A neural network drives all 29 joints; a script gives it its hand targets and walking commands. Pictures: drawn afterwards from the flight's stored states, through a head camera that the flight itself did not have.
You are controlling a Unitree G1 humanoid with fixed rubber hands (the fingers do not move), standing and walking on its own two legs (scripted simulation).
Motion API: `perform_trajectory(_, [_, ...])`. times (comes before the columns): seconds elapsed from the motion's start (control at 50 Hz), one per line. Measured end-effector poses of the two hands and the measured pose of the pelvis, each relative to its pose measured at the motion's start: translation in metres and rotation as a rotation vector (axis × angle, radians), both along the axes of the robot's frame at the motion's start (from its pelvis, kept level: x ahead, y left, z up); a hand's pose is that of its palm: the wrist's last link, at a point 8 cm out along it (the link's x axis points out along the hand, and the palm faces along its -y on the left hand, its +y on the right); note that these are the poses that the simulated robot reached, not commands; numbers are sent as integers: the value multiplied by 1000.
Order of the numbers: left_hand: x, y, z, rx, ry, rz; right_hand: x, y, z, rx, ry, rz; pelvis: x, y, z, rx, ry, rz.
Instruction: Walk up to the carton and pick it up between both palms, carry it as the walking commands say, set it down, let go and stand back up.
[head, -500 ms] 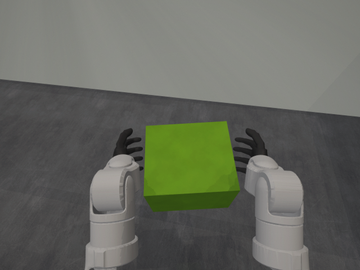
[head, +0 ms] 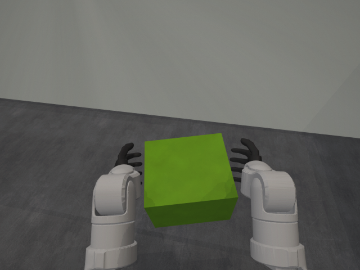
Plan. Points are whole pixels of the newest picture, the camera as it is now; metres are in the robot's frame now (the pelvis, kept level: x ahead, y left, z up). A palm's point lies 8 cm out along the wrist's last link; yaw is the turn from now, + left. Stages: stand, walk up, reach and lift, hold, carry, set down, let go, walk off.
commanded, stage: carry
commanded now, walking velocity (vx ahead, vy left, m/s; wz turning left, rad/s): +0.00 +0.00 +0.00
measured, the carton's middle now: (187, 181) +0.33 -0.01 +0.03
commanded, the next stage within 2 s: hold in 2.00 s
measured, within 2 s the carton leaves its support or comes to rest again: neither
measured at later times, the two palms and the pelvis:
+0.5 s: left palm (124, 178) +0.29 +0.13 +0.10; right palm (251, 171) +0.29 -0.14 +0.11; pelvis +0.00 +0.00 +0.00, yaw +0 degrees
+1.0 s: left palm (124, 181) +0.30 +0.13 +0.09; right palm (247, 171) +0.30 -0.13 +0.10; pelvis +0.00 +0.00 +0.00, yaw +0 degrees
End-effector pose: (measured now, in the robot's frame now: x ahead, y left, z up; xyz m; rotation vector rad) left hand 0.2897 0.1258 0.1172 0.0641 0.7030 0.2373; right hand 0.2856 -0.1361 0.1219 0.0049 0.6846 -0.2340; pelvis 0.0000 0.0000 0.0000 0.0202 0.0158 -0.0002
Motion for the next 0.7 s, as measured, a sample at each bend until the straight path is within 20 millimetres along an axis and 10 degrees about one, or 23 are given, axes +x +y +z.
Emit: perform_trajectory(0.7, [4, 2, -21, -8, 16, -14, 10, 2, -14, -3, -1, 5, 1, 0, 0, 1, 2, 0])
